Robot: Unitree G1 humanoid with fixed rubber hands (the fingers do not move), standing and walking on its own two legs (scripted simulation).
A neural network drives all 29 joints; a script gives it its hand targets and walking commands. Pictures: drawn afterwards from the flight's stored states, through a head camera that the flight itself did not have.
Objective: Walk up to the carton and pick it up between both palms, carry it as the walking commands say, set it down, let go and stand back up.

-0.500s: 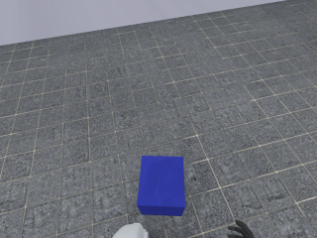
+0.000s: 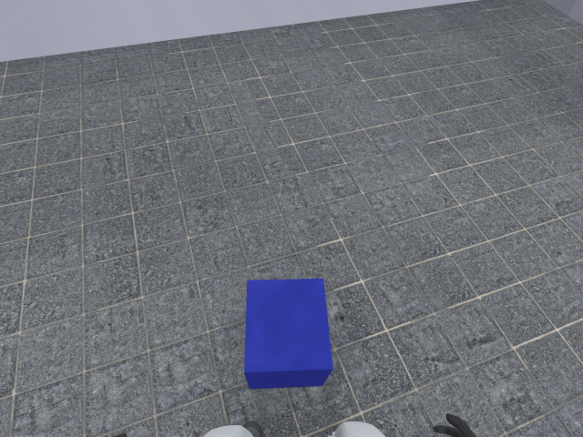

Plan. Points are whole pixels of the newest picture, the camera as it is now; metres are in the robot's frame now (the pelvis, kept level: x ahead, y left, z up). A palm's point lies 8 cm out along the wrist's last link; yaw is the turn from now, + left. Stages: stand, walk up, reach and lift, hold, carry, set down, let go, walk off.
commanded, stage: walk up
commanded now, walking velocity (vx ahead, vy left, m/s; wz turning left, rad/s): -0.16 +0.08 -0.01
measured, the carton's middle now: (285, 334) +0.43 +0.00 -0.65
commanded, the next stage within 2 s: stand in 0.76 s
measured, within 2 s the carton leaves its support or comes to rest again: neither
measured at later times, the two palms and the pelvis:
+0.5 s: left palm out of the picture -0.04 +0.22 -0.14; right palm out of the picture -0.02 -0.24 -0.14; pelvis -0.04 -0.01 +0.01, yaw +1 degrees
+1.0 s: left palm out of the picture -0.08 +0.23 -0.14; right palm out of the picture -0.07 -0.22 -0.14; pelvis -0.05 +0.00 +0.01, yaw +2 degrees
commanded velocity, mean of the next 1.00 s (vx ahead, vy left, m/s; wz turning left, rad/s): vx -0.01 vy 0.01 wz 0.01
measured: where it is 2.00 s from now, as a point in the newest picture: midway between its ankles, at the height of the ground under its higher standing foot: outside the picture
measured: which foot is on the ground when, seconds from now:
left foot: down 0.00-0.10, up 0.12-0.38, down 0.40-1.00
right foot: up 0.00-0.06, down 0.08-1.00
